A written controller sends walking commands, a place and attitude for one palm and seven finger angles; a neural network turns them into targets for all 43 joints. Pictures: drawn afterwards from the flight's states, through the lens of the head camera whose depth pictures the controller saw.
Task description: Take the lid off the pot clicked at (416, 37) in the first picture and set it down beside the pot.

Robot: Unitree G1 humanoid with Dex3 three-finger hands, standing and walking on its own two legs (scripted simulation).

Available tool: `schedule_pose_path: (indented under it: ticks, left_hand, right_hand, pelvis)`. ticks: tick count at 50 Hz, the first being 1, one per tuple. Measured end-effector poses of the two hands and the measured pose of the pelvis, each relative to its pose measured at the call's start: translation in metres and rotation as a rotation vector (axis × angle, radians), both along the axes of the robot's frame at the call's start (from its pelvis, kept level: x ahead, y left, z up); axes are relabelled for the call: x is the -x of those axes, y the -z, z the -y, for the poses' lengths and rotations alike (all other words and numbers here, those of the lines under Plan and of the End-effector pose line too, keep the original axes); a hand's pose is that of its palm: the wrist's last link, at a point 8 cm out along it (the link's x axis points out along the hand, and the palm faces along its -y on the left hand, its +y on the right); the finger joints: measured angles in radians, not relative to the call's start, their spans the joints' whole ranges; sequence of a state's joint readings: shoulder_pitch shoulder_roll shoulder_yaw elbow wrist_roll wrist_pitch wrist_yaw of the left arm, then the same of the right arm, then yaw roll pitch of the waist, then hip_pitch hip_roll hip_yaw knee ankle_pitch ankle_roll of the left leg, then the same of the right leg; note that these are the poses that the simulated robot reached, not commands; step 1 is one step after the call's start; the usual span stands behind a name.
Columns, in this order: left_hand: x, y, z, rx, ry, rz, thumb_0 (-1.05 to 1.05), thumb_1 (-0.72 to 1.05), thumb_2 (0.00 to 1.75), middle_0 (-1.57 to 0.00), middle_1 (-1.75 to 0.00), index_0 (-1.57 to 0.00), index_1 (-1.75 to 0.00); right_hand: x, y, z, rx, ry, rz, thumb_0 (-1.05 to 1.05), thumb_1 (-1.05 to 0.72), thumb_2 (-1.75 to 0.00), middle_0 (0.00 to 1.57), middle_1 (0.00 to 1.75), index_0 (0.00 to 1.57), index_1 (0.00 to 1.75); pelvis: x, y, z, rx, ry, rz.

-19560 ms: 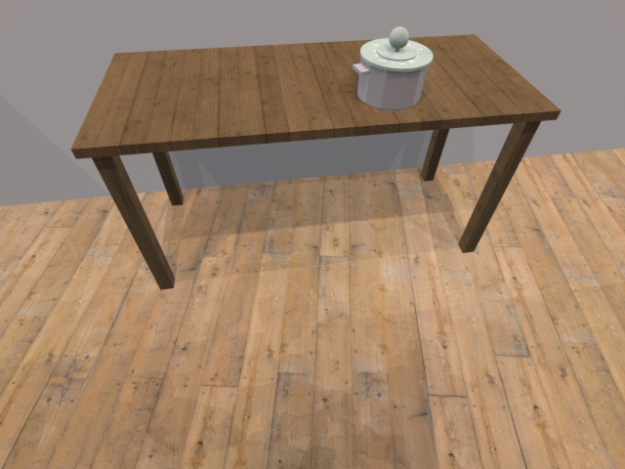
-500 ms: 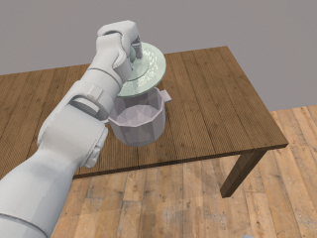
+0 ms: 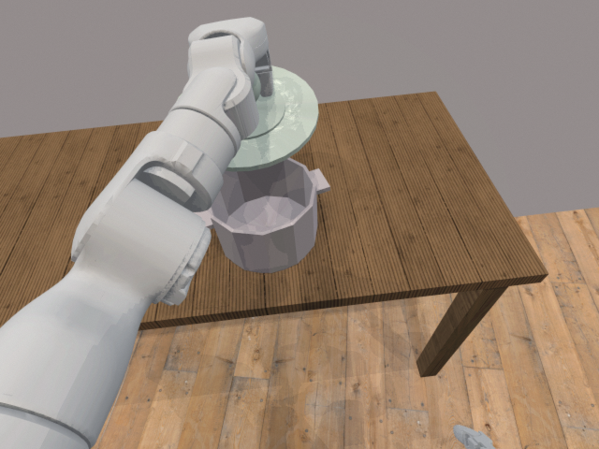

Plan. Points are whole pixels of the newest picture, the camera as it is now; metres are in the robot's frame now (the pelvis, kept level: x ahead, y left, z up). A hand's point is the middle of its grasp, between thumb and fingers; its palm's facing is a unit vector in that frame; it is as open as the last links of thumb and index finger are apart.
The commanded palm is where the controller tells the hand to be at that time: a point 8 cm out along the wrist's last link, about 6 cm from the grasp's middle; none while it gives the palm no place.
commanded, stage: move the lid sideways beside the pot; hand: left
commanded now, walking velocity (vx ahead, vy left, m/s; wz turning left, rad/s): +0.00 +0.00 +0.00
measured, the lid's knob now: (239, 86) +0.52 +0.04 +0.22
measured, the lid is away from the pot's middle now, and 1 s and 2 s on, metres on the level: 0.00 0.11 0.22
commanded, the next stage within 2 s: none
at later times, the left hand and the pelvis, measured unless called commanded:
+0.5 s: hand (197, 97) +0.49 +0.10 +0.23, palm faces -0.22 -0.06 -0.97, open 7.2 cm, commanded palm +0.48 +0.10 +0.29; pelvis +0.00 +0.00 +0.00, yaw -1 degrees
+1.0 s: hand (153, 101) +0.50 +0.15 +0.23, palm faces -0.23 -0.05 -0.97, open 7.2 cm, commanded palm +0.48 +0.16 +0.29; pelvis +0.00 +0.01 +0.00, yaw +0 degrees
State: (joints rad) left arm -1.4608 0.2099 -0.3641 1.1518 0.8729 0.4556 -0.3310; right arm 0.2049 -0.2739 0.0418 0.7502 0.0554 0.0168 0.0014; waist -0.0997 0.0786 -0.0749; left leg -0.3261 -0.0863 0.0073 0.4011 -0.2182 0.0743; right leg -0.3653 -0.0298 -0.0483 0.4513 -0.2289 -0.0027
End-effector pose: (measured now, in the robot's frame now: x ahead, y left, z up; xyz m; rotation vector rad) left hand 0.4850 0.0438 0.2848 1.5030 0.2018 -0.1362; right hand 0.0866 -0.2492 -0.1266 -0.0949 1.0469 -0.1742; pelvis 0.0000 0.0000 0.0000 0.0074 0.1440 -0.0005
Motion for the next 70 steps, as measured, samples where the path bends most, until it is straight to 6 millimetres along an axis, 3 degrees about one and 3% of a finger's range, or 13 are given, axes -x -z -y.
schedule_pose_path:
  ticks: [11,19,31,40,52,59,70]
  left_hand:
    - [-0.004,-0.003,0.006,0.034,0.014,0.03,0.01,0.18,0.79,-0.68,-0.96,-0.77,-0.99]
    - [-0.006,0.001,-0.023,0.039,-0.068,0.0,0.01,0.18,0.79,-0.68,-0.96,-0.77,-0.99]
    - [0.008,0.006,-0.077,0.002,-0.073,-0.039,0.01,0.18,0.79,-0.68,-0.97,-0.77,-0.99]
    - [0.007,-0.001,-0.091,-0.012,-0.038,-0.002,0.02,0.18,0.79,-0.68,-0.96,-0.78,-0.99]
    - [-0.003,0.001,-0.11,-0.03,-0.054,-0.021,0.01,0.18,0.79,-0.68,-0.96,-0.78,-0.99]
    - [-0.003,0.001,-0.124,-0.014,-0.073,-0.025,0.01,0.18,0.79,-0.68,-0.96,-0.77,-0.99]
    - [0.005,0.002,-0.147,-0.031,-0.099,-0.03,0.01,0.18,0.79,-0.68,-0.96,-0.78,-0.99]
  right_hand:
    - [0.013,0.004,0.0,-0.005,0.027,-0.012,0.01,-0.91,-0.9,0.2,0.3,0.2,0.3]
    - [0.014,0.002,0.003,-0.004,0.037,-0.018,0.01,-0.91,-0.9,0.2,0.3,0.2,0.3]
    - [-0.008,-0.015,0.011,0.057,-0.001,0.038,0.01,-0.91,-0.9,0.2,0.3,0.2,0.3]
    - [-0.013,-0.014,0.0,0.053,-0.018,0.049,0.01,-0.91,-0.9,0.2,0.3,0.2,0.3]
    - [0.009,-0.002,-0.016,0.011,0.0,-0.038,0.01,-0.91,-0.9,0.2,0.3,0.2,0.3]
    - [0.013,-0.003,-0.013,0.018,0.008,-0.058,0.01,-0.91,-0.9,0.2,0.3,0.2,0.3]
    - [0.001,-0.013,-0.001,0.053,-0.001,-0.025,0.01,-0.91,-0.9,0.2,0.3,0.2,0.3]
  pelvis:
    - [-0.001,-0.001,0.0,-0.001,0.021,0.001]
    - [0.0,-0.001,0.003,0.0,0.027,0.006]
    - [0.005,-0.002,0.003,0.005,-0.003,0.035]
    - [0.004,-0.002,-0.005,0.009,-0.009,0.031]
    - [-0.002,-0.002,-0.014,0.012,-0.001,0.016]
    - [-0.004,-0.002,-0.015,0.014,0.004,0.019]
    - [0.0,-0.002,-0.012,0.016,-0.004,0.029]
